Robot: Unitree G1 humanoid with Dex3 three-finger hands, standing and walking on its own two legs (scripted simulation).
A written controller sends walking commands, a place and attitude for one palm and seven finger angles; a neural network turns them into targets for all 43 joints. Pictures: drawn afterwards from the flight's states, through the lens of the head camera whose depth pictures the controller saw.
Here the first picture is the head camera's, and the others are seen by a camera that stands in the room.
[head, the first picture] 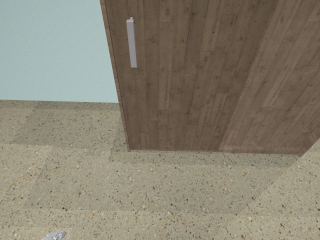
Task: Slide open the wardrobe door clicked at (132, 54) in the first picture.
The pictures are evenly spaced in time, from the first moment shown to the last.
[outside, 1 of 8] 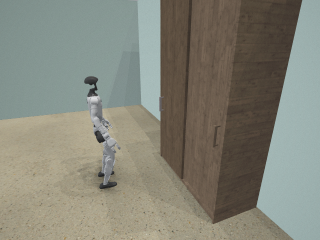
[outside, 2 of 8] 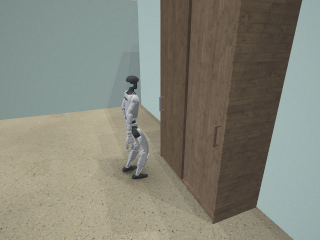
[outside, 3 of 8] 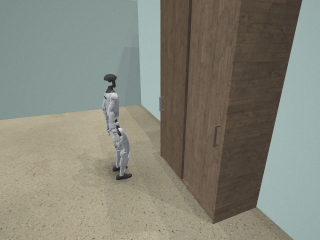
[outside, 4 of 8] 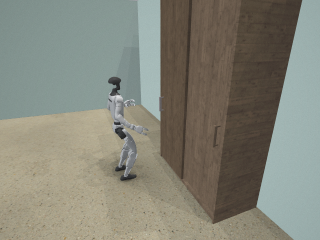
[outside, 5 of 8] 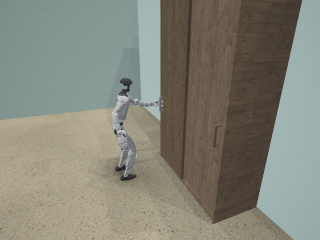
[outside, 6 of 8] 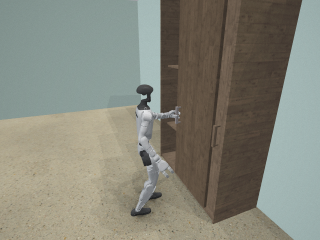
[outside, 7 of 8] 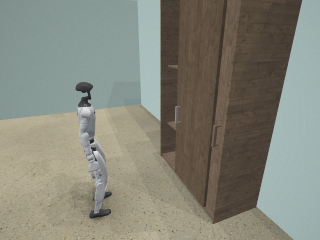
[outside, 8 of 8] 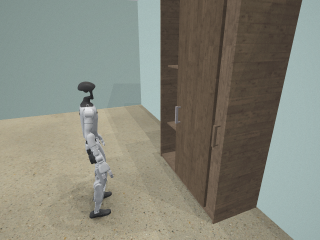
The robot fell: no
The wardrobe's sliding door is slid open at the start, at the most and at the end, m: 0.00 0.49 0.48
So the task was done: yes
